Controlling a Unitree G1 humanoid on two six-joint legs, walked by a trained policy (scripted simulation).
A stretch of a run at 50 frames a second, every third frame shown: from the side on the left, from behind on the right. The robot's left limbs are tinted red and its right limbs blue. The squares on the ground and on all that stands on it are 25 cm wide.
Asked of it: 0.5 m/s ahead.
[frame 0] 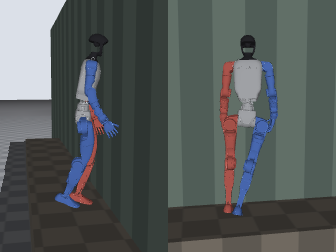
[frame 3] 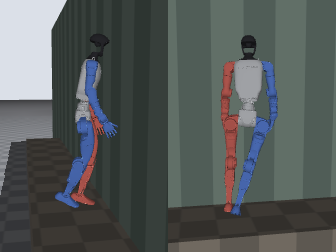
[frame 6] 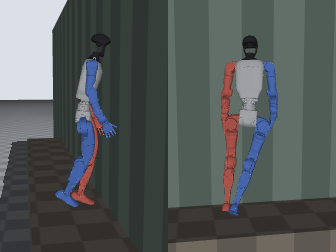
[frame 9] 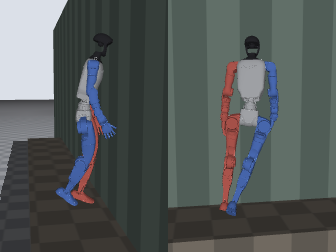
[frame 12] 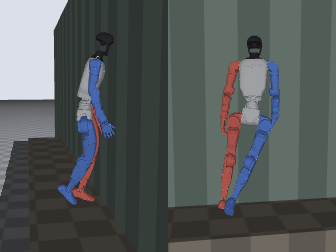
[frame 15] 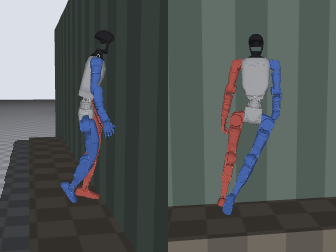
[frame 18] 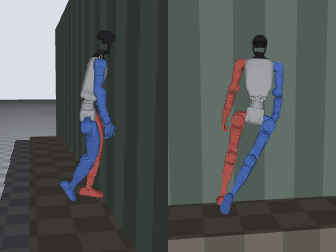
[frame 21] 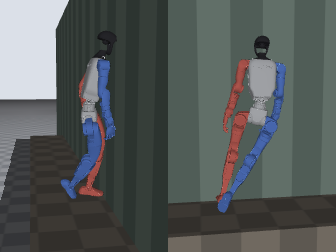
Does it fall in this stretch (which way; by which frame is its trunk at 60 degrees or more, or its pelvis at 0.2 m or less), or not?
no
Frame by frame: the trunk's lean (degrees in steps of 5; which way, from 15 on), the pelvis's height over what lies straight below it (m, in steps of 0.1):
0: 15 forward, 0.8
3: 15 forward, 0.8
6: 15 forward, 0.8
9: 15 forward, 0.8
12: 20 forward, 0.8
15: 15 forward, 0.8
18: 15 forward, 0.8
21: 15 forward, 0.8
